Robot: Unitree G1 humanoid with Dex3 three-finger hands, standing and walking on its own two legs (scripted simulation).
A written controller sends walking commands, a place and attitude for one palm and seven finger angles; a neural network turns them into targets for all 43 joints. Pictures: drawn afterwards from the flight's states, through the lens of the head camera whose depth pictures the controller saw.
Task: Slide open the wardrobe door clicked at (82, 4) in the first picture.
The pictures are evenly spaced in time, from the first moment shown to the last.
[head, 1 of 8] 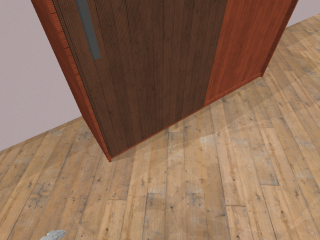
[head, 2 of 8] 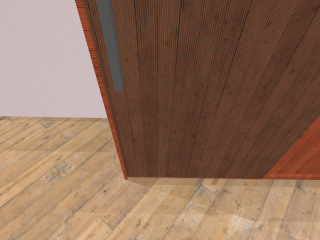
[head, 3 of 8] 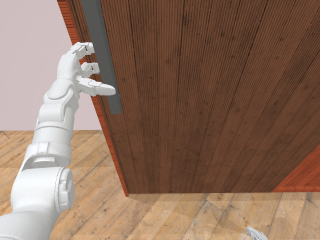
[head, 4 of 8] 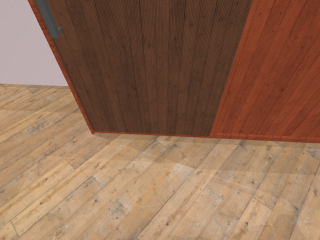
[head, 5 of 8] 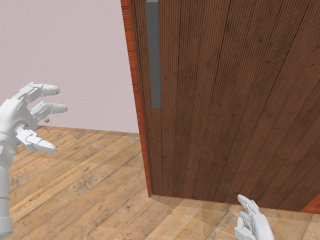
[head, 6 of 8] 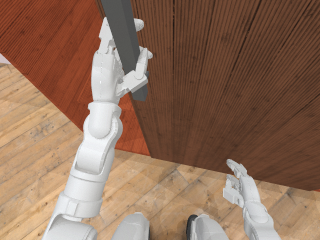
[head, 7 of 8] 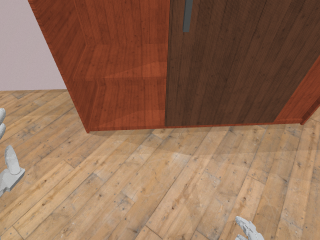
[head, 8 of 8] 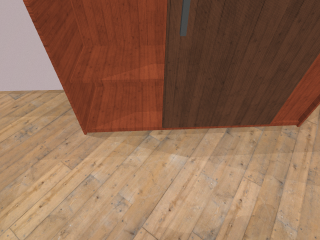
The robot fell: no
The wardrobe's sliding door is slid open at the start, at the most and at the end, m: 0.00 0.61 0.60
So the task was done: yes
